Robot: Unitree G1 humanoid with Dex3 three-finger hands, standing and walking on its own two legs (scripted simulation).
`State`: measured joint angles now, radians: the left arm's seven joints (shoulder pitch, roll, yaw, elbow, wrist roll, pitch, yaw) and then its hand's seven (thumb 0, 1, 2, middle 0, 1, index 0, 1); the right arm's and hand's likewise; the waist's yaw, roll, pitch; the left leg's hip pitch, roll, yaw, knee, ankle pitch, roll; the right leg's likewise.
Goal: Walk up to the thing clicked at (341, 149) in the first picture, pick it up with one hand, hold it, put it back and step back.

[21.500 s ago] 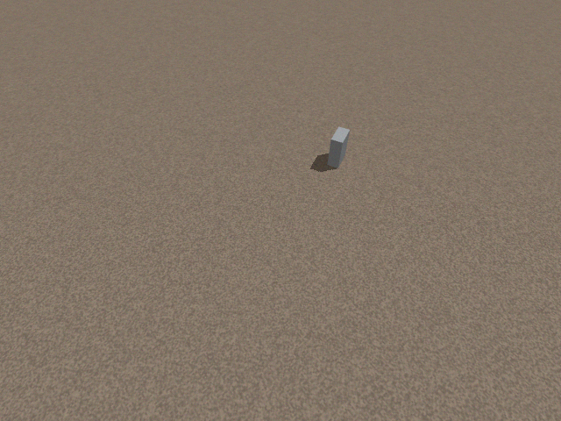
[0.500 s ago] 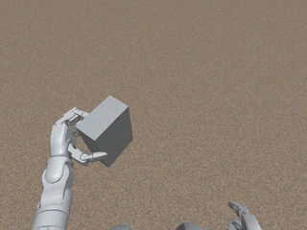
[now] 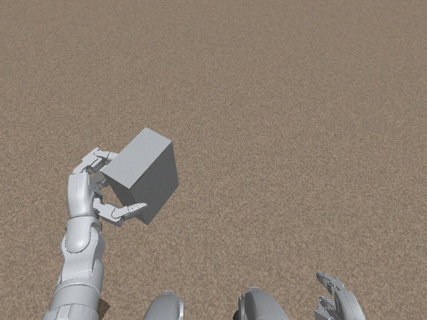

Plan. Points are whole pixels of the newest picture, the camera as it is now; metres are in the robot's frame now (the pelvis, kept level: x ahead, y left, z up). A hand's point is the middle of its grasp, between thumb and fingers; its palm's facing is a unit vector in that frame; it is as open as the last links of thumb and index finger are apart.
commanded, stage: crouch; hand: left
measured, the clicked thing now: (146, 179) +0.37 +0.14 +0.00
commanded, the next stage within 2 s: lower in 1.52 s
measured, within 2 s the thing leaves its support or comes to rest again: neither
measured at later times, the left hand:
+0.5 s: hand (133, 220) +0.37 +0.21 -0.22, palm faces +0.23 -0.97 -0.02, open 10.9 cm
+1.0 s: hand (142, 232) +0.39 +0.22 -0.39, palm faces +0.23 -0.97 -0.01, open 10.9 cm
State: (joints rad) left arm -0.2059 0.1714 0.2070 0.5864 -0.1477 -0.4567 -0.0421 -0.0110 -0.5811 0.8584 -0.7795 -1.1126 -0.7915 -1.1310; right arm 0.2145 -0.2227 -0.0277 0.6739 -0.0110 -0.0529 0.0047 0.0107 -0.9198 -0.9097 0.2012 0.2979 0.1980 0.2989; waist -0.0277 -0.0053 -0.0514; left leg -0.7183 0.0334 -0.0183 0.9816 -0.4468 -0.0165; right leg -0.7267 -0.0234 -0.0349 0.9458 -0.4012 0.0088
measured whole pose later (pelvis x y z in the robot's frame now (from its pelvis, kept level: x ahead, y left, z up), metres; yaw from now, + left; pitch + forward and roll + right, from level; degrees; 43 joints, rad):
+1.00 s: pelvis -0.07 +0.01 -0.34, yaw -3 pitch +31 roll -5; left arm -0.68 0.38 0.47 1.13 -0.07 -0.81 -0.07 -0.01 -0.61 0.83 -0.80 -1.14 -0.82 -1.16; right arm 0.09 -0.27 0.04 0.76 -0.12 0.00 0.10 0.01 -0.94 -0.91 0.20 0.30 0.20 0.30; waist -0.13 -0.03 -0.10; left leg -2.14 0.00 -0.09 2.28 -0.69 -0.02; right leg -2.13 -0.04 -0.04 2.20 -0.61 0.02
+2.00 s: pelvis -0.08 +0.02 -0.42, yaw -9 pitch +21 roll -12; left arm -0.69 0.61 0.56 1.28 -0.05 -0.95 0.00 -0.01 -0.61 0.86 -0.78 -1.17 -0.79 -1.19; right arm -0.03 -0.33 0.27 0.67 -0.24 0.03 0.15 0.00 -0.94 -0.91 0.20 0.30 0.20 0.30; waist -0.24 -0.13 0.15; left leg -2.26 -0.01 -0.23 2.57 -0.70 -0.02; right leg -2.19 0.00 -0.13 2.38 -0.57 0.05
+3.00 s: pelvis -0.09 +0.03 -0.43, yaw -13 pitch +14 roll -18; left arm -0.69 0.81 0.56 1.46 -0.04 -1.09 0.08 -0.01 -0.61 0.89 -0.78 -1.14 -0.80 -1.16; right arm -0.14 -0.37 0.47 0.59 -0.34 0.02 0.16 0.00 -0.93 -0.91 0.21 0.30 0.20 0.30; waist -0.27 -0.25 0.29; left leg -2.22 -0.01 -0.33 2.65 -0.71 0.01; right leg -2.10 0.03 -0.22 2.36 -0.55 0.07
